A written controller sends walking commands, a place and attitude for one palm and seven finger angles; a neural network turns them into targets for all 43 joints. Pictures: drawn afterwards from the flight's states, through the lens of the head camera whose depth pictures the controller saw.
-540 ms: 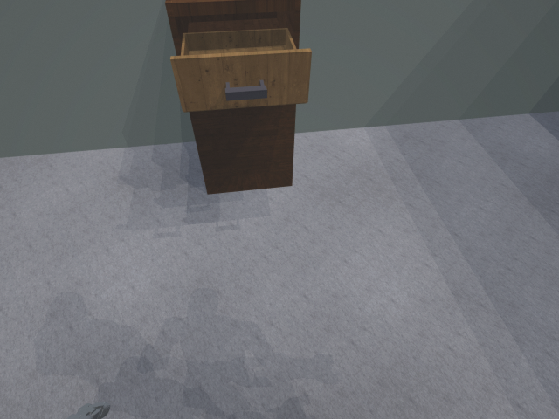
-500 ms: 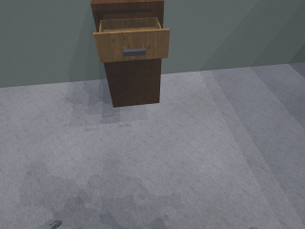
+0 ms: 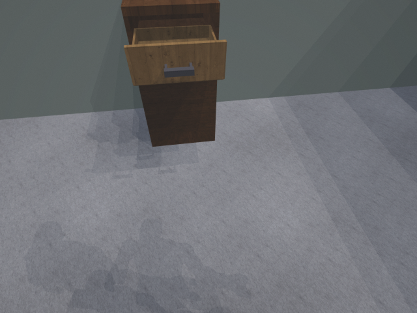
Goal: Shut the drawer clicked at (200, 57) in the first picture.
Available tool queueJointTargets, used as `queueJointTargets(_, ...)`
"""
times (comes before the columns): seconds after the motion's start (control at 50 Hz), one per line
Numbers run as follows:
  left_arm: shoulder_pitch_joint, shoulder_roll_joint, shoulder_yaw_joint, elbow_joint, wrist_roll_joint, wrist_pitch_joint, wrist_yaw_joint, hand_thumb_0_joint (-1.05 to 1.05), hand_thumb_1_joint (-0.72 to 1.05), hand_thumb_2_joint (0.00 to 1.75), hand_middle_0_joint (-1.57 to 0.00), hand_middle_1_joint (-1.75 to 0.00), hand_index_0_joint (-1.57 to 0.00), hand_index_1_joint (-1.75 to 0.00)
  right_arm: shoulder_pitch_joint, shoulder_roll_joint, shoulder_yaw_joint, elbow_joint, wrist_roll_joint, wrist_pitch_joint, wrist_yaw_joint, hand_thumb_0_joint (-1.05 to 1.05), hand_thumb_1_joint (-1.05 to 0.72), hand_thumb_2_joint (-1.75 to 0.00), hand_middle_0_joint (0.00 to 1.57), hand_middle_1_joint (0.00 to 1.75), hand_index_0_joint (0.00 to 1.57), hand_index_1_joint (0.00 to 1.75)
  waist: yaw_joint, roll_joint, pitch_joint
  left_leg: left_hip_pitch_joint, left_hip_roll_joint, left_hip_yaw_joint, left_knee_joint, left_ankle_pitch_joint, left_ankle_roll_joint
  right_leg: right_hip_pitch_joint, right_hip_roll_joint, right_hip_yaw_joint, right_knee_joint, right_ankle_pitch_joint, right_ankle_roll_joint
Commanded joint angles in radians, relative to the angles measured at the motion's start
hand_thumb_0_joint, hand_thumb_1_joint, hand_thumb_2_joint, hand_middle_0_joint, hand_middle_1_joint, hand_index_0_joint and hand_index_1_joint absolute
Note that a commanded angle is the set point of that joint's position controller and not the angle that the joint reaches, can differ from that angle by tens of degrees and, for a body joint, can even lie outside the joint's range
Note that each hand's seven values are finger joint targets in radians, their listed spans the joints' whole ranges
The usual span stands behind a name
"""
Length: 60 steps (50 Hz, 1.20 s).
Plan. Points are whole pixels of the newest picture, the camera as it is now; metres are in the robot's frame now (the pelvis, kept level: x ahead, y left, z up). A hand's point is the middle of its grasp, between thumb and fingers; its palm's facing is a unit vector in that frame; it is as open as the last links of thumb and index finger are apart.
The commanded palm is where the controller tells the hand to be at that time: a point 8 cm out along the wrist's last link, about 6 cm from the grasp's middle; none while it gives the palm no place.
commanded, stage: stand and wait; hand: left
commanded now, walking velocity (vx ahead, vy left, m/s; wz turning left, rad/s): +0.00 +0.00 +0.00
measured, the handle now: (178, 68) +0.96 +0.18 -0.03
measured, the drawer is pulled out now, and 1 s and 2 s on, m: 0.30 0.30 0.30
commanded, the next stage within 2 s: look at it before walking up in 0.40 s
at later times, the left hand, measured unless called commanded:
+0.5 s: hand out of the picture +0.07 +0.24 -0.15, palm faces -0.03 -0.94 -0.33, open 7.4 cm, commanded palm none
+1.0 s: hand out of the picture +0.07 +0.25 -0.16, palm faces -0.03 -0.94 -0.33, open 7.4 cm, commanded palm none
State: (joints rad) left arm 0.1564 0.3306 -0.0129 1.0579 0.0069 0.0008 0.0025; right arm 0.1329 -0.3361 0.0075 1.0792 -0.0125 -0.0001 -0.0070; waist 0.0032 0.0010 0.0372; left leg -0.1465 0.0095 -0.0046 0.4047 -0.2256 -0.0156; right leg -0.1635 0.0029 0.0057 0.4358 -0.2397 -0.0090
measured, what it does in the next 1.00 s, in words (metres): stands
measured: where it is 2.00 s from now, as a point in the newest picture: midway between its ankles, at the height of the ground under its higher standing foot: outside the picture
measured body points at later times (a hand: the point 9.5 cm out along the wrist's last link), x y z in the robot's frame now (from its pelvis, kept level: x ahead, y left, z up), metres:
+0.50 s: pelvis -0.01 +0.00 +0.00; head -0.01 +0.00 +0.45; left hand +0.07 +0.29 -0.13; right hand +0.06 -0.29 -0.14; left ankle +0.00 +0.13 -0.74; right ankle +0.00 -0.11 -0.74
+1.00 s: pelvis +0.00 +0.00 +0.00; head +0.00 +0.01 +0.45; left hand +0.07 +0.30 -0.13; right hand +0.07 -0.29 -0.13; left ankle +0.00 +0.13 -0.74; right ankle +0.00 -0.11 -0.74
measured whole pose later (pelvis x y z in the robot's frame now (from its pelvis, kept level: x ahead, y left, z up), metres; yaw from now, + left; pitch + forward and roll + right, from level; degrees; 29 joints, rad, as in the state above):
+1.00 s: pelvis +0.00 +0.00 +0.00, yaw -1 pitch -2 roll +0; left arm 0.15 0.34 -0.01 1.09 0.01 -0.01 0.00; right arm 0.12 -0.33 0.01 1.11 -0.01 -0.01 0.00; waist 0.00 -0.01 0.03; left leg -0.13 0.01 0.01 0.36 -0.20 -0.01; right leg -0.15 0.00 0.02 0.38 -0.20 0.00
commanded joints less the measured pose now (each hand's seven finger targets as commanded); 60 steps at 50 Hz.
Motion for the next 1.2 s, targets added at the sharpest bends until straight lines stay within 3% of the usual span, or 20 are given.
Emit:
queueJointTargets(0.0, -0.057, 0.208, 0.050, -0.060, 0.002, -0.028, 0.010, 0.00, 0.90, 0.90, -0.20, -0.30, -0.20, -0.30, -0.055, -0.187, -0.038, -0.064, 0.001, -0.031, -0.009, 0.00, -0.90, -0.90, 0.20, 0.30, 0.20, 0.30, -0.003, -0.010, -0.079, 0.005, 0.099, -0.077, -0.064, 0.134, 0.040, 0.014, -0.118, 0.111, -0.091, 0.149, -0.029)
queueJointTargets(0.38, -0.059, 0.200, 0.047, -0.039, 0.004, -0.026, 0.009, 0.00, 0.90, 0.90, -0.20, -0.30, -0.20, -0.30, -0.034, -0.184, -0.035, -0.033, 0.000, -0.031, -0.006, 0.00, -0.90, -0.90, 0.20, 0.30, 0.20, 0.30, -0.002, -0.003, -0.045, -0.009, 0.102, -0.088, -0.096, 0.082, 0.037, -0.018, -0.112, 0.118, -0.123, 0.047, -0.024)
queueJointTargets(0.7, -0.048, 0.201, 0.047, -0.037, 0.004, -0.033, 0.010, 0.00, 0.90, 0.90, -0.20, -0.30, -0.20, -0.30, -0.048, -0.185, -0.038, -0.032, 0.002, -0.034, -0.007, 0.00, -0.90, -0.90, 0.20, 0.30, 0.20, 0.30, -0.002, -0.004, -0.069, 0.023, 0.110, -0.081, -0.088, 0.152, 0.036, 0.006, -0.117, 0.114, -0.116, 0.162, -0.024)
queueJointTargets(1.08, -0.043, 0.202, 0.046, -0.033, 0.004, -0.032, 0.010, 0.00, 0.90, 0.90, -0.20, -0.30, -0.20, -0.30, -0.050, -0.189, -0.037, -0.029, 0.003, -0.035, -0.008, 0.00, -0.90, -0.90, 0.20, 0.30, 0.20, 0.30, -0.002, -0.003, -0.068, 0.035, 0.112, -0.085, -0.105, 0.167, 0.037, 0.019, -0.116, 0.107, -0.123, 0.173, -0.019)
queueJointTargets(1.12, 0.026, 0.084, 0.024, -0.002, 0.004, -0.011, 0.012, 0.00, 0.90, 0.90, -0.20, -0.30, -0.20, -0.30, 0.015, -0.072, -0.011, -0.001, -0.005, -0.020, -0.004, 0.00, -0.90, -0.90, 0.20, 0.30, 0.20, 0.30, -0.002, -0.004, -0.072, 0.038, 0.106, -0.046, -0.077, 0.033, 0.019, 0.001, -0.104, 0.111, -0.115, 0.021, -0.008)
queueJointTargets(1.18, 0.062, 0.095, 0.041, -0.021, 0.013, 0.009, -0.005, 0.00, 0.90, 0.90, -0.20, -0.30, -0.20, -0.30, 0.055, -0.080, -0.029, -0.012, -0.012, -0.008, -0.001, 0.00, -0.90, -0.90, 0.20, 0.30, 0.20, 0.30, 0.001, -0.017, 0.044, -0.053, 0.099, -0.032, -0.058, -0.292, 0.032, -0.112, -0.073, 0.166, -0.113, -0.284, -0.035)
